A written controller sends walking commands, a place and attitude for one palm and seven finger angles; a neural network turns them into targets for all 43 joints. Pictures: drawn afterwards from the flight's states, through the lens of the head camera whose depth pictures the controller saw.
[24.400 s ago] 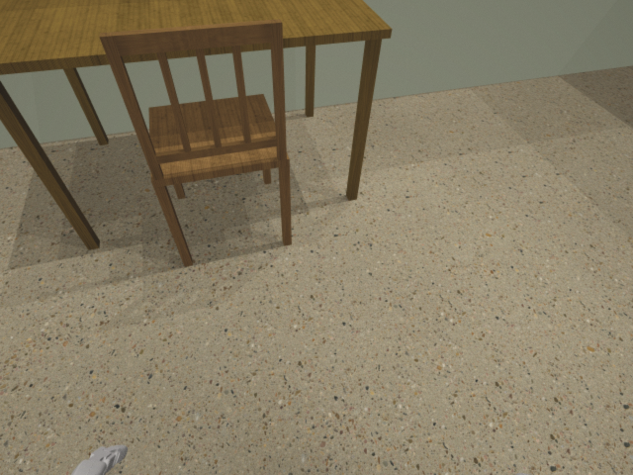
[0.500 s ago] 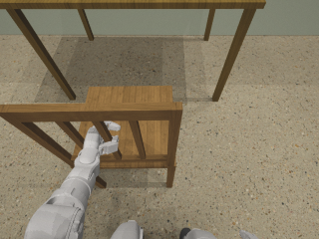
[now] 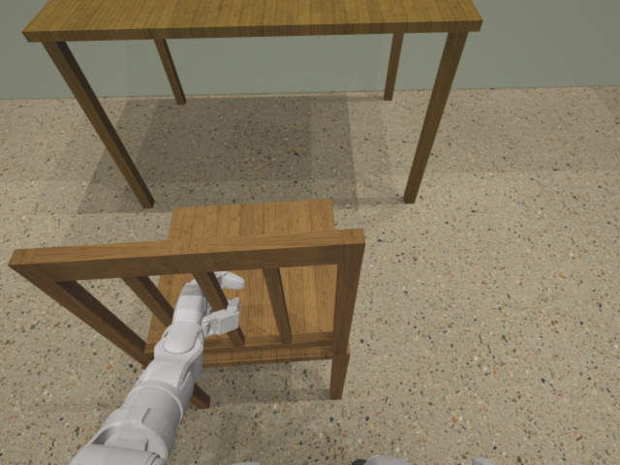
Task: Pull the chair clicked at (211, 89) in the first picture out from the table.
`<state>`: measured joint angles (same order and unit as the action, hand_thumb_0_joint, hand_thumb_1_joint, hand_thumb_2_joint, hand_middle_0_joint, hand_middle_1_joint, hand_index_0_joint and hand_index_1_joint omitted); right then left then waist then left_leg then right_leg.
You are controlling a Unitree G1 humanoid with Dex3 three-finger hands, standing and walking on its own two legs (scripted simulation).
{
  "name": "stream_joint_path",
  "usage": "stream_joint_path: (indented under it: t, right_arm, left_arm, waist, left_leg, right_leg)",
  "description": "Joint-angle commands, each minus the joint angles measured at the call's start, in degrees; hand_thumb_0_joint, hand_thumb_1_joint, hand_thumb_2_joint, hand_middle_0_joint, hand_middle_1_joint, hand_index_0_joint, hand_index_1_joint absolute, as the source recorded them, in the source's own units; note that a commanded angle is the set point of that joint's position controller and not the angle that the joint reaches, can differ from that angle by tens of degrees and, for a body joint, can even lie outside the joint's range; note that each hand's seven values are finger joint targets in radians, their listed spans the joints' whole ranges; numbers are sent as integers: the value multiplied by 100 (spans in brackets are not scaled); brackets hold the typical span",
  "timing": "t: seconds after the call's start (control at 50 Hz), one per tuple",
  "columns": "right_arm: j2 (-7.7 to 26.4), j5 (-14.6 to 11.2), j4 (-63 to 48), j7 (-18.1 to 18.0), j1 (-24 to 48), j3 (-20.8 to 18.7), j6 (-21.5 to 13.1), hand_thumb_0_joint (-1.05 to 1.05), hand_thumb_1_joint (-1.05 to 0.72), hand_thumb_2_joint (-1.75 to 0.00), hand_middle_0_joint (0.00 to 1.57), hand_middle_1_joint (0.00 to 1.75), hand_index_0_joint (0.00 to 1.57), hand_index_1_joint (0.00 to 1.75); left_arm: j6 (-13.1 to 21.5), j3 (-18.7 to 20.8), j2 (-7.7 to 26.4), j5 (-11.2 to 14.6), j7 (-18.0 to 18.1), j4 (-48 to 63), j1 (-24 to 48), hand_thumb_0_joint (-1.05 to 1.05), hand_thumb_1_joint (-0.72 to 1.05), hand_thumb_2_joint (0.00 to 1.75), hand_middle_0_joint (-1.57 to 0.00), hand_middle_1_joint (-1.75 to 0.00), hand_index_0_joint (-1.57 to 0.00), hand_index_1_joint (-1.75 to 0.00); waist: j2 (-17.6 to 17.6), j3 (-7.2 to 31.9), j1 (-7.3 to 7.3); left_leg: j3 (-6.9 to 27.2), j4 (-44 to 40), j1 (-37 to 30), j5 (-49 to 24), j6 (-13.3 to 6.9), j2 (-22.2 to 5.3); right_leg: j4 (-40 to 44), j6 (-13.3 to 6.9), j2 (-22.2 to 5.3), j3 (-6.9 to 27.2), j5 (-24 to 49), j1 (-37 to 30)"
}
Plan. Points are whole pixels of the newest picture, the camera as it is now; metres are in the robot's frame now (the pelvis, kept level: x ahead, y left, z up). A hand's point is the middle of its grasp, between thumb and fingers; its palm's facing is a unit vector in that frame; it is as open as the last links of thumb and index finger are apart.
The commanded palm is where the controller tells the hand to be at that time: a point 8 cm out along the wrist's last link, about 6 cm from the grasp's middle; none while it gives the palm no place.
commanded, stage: stop walking, hand still on the chair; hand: left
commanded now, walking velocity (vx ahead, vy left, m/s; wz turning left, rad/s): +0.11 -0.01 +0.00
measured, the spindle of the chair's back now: (223, 311) +0.34 +0.15 -0.09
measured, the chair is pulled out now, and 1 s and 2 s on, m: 0.60 0.65 0.65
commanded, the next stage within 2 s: open the thumb and straighten the fingers in 0.86 s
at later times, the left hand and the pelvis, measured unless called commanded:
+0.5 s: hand (224, 350) +0.27 +0.14 -0.06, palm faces -0.09 -0.98 -0.18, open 5.3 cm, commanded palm +0.26 +0.19 -0.05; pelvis +0.01 +0.03 +0.01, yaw -2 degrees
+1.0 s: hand (225, 349) +0.27 +0.13 -0.06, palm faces -0.06 -0.98 -0.17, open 5.3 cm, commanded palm +0.25 +0.19 -0.04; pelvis +0.01 +0.02 +0.01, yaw -1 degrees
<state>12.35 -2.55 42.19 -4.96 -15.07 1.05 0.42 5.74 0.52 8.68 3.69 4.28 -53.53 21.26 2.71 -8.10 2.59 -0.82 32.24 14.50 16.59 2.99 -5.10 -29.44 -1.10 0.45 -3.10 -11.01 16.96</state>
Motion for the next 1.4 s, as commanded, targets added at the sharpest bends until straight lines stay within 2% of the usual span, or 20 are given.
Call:
stream_joint_path:
  t: [0.0, 0.06, 0.1, 0.16, 0.22, 0.36, 0.4, 0.5, 0.76, 0.92, 0.94, 0.96, 0.98, 1.0, 1.04, 1.08, 1.14, 1.18, 1.3, 1.38]
  right_arm:
    - [841, 30, -572, -126, 150, -296, -190, 0, -90, -90, 20, 30, 20, 30]
    - [720, 93, -559, -142, 282, -208, -230, 0, -90, -90, 20, 30, 20, 30]
    - [732, 99, -534, -168, 279, -209, -239, 0, -90, -90, 20, 30, 20, 30]
    - [659, 100, -613, -190, 378, -189, -242, 0, -90, -90, 20, 30, 20, 30]
    - [638, 107, -635, -213, 436, -171, -254, 0, -90, -90, 20, 30, 20, 30]
    - [665, 106, -773, -245, 589, -173, -252, 0, -90, -90, 20, 30, 20, 30]
    - [692, 117, -782, -247, 594, -180, -248, 0, -90, -90, 20, 30, 20, 30]
    - [691, 141, -822, -243, 602, -203, -219, 0, -90, -90, 20, 30, 20, 30]
    - [640, 135, -864, -252, 688, -178, -73, 0, -90, -90, 20, 30, 20, 30]
    - [645, 107, -869, -270, 697, -170, -2, 0, -90, -90, 20, 30, 20, 30]
    - [613, 114, -971, -258, 770, -175, -11, 0, -90, -90, 20, 30, 20, 30]
    - [889, -98, -911, -34, 725, -236, -74, 0, -90, -90, 20, 30, 20, 30]
    - [956, -130, -956, 57, 772, -247, -92, 0, -90, -90, 20, 30, 20, 30]
    - [941, -97, -1084, 98, 823, -284, -157, 0, -90, -90, 20, 30, 20, 30]
    - [898, -62, -1176, 153, 836, -322, -286, 0, -90, -90, 20, 30, 20, 30]
    - [870, -48, -1216, 219, 760, -325, -346, 0, -90, -90, 20, 30, 20, 30]
    - [881, -33, -1319, 295, 718, -313, -430, 0, -90, -90, 20, 30, 20, 30]
    - [930, -43, -1366, 283, 713, -324, -447, 0, -90, -90, 20, 30, 20, 30]
    - [974, 3, -1557, 198, 608, -351, -623, 0, -90, -90, 20, 30, 20, 30]
    - [994, 33, -1625, 160, 561, -344, -718, 0, -90, -90, 20, 30, 20, 30]
  left_arm:
    - [303, 44, 957, -202, 93, 952, 1341, 0, 90, 90, -50, -145, -50, -145]
    - [384, -16, 840, -240, 113, 951, 1150, 0, 90, 90, -50, -145, -50, -145]
    - [399, -5, 849, -267, 132, 940, 903, 0, 90, 90, -50, -145, -50, -145]
    - [428, -67, 713, -275, 126, 961, 645, 0, 90, 90, -50, -145, -50, -145]
    - [440, -162, 573, -285, 126, 1040, 358, 0, 90, 90, -50, -145, -50, -145]
    - [456, -332, 379, -323, 136, 1503, -59, 0, 90, 90, -50, -145, -50, -145]
    - [447, -357, 397, -329, 138, 1606, -204, 0, 90, 90, -50, -145, -50, -145]
    - [432, -388, 422, -346, 154, 1889, -320, 0, 90, 90, -50, -145, -50, -145]
    - [345, -484, 349, -309, 169, 2086, -492, 0, 90, 90, -50, -145, -50, -145]
    - [314, -450, 395, -273, 178, 2024, -555, 0, 90, 90, -50, -145, -50, -145]
    - [369, -324, 557, -272, 190, 2627, -477, 0, 90, 90, -50, -145, -50, -145]
    - [105, -665, 8, -50, 16, 2017, -1022, 0, 78, 84, -50, -145, -50, -145]
    - [106, -495, 236, -10, -61, 2200, -905, 0, 66, 78, -50, -145, -50, -145]
    - [201, -364, 408, -20, -108, 2864, -517, 0, 54, 73, -50, -145, -50, -145]
    - [217, -83, 732, -56, -167, 3293, -770, 0, 30, 61, -50, -145, -50, -145]
    - [139, -105, 772, -121, -215, 3540, -939, 0, 5, 49, -50, -145, -50, -145]
    - [-101, -238, 544, -147, -263, 3558, -1236, 0, -31, 32, -50, -145, -50, -145]
    - [-272, -172, 627, -90, -269, 3725, -1016, 0, -55, 20, -45, -130, -45, -130]
    - [-573, -159, 527, -36, -285, 4288, -1366, 0, -55, 20, -30, -87, -30, -87]
    - [-712, -288, 445, -63, -317, 4562, -1495, 0, -55, 20, -20, -58, -20, -58]
  waist:
    - [-619, 1996, -65]
    - [-471, 1707, -117]
    - [-372, 1537, -148]
    - [-860, 1392, -174]
    - [-582, 1247, -183]
    - [-359, 1549, -215]
    - [-40, 1623, -221]
    - [-272, 1776, -213]
    - [-524, 1788, -182]
    - [-389, 1652, -194]
    - [-424, 1693, -227]
    - [-1281, 1243, 190]
    - [-1345, 1216, 79]
    - [-1089, 1519, 37]
    - [-309, 1935, -87]
    - [64, 2029, -64]
    - [-46, 2041, -38]
    - [-247, 2085, 31]
    - [-451, 2581, -30]
    - [-543, 2516, 28]
  left_leg:
    - [-4, -511, -542, 276, -315, 53]
    - [28, -744, -602, 357, -415, 14]
    - [44, -868, -588, 434, -448, 12]
    - [-6, -797, -517, 350, -443, 69]
    - [69, -929, -602, 117, -466, 14]
    - [222, -1132, -687, -956, -467, -198]
    - [253, -1191, -722, -1208, -466, -242]
    - [196, -1101, -853, -1502, -420, -234]
    - [121, -1024, -863, -1287, -377, -166]
    - [153, -1086, -820, -1075, -387, -163]
    - [159, -1084, -840, -1021, -403, -158]
    - [-54, -949, -11, -543, -387, 117]
    - [-74, -884, 305, -279, -391, 144]
    - [-88, -787, 320, -254, -419, 215]
    - [-168, -550, 350, -218, -410, 339]
    - [-153, -414, 428, -285, -377, 356]
    - [-134, -186, 707, -166, -377, 376]
    - [-87, -89, 818, -74, -387, 371]
    - [-60, 245, 906, -432, -368, 400]
    - [-15, 450, 987, -635, -378, 397]
  right_leg:
    - [1138, -167, -1003, 1053, -876, -554]
    - [1253, 1, -835, 929, -1694, -177]
    - [1279, 36, -762, 905, -1777, -67]
    - [1426, 16, -840, 972, -1854, -1]
    - [1329, 9, -780, 900, -1517, 139]
    - [639, 22, -622, 613, 214, -341]
    - [507, 29, -606, 579, 469, -407]
    - [461, 10, -655, 590, 987, -569]
    - [623, -38, -765, 643, 1173, -661]
    - [748, -36, -758, 638, 780, -545]
    - [787, -29, -774, 664, 772, -615]
    - [484, 59, -485, 104, 360, -332]
    - [401, 27, -478, 129, 150, -307]
    - [336, 22, -470, 175, 126, -315]
    - [192, 9, -452, 248, 45, -278]
    - [48, -35, -416, 257, 105, -178]
    - [-146, -4, -367, 156, -44, 152]
    - [-230, 21, -347, 127, -135, 255]
    - [-645, 56, -337, 43, 238, 315]
    - [-814, 57, -328, -1, 453, 479]
